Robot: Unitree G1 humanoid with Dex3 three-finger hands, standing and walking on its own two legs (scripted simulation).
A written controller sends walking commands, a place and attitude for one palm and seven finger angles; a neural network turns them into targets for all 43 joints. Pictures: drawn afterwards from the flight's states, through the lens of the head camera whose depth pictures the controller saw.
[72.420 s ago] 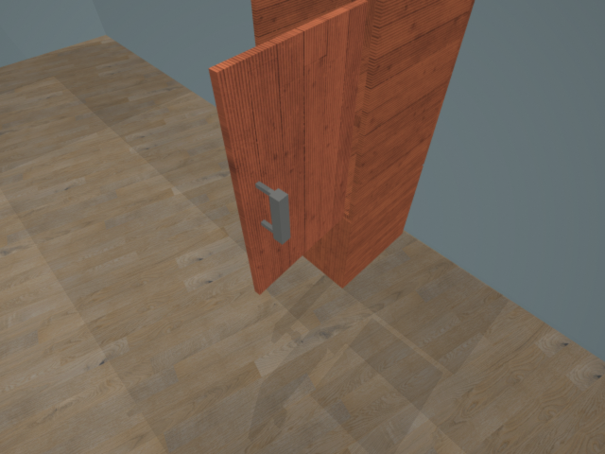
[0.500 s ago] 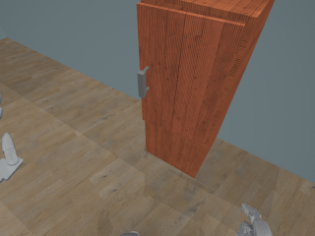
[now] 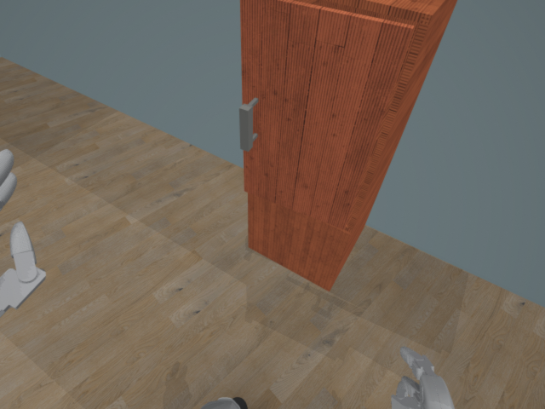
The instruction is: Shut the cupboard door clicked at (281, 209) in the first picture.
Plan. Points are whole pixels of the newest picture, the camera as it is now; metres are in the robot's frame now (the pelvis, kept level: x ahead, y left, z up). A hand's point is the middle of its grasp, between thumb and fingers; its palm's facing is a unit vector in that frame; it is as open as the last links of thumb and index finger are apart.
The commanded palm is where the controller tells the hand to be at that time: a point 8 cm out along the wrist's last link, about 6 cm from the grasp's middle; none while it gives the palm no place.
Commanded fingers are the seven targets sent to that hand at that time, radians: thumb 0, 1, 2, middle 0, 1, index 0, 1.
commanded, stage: step back with the hand held close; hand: left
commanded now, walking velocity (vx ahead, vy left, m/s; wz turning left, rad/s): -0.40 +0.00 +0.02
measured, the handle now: (250, 124) +0.78 +0.14 -0.03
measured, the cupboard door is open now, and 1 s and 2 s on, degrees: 6 6 6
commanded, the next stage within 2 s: stop stepping back and stand still in 0.02 s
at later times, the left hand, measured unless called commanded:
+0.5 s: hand out of the picture +0.12 +0.32 +0.18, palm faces +0.50 -0.80 -0.34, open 7.4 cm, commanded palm +0.04 +0.34 +0.19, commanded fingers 0.00 0.90 0.90 -0.20 -0.30 -0.20 -0.30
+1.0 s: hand out of the picture +0.12 +0.28 +0.15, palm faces +0.41 -0.82 -0.39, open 7.4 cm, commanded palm none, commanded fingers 0.00 0.90 0.90 -0.20 -0.30 -0.20 -0.30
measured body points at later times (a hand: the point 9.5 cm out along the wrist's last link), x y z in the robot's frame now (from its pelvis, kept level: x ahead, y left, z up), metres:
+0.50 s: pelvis -0.10 +0.04 +0.02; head -0.10 +0.07 +0.47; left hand +0.08 +0.36 +0.20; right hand +0.03 -0.20 -0.07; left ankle -0.05 +0.12 -0.72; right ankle -0.10 -0.09 -0.69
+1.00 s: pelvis -0.09 +0.03 +0.00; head -0.11 +0.03 +0.45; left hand +0.09 +0.32 +0.17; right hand +0.05 -0.25 -0.08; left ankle -0.04 +0.16 -0.72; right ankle -0.14 -0.04 -0.72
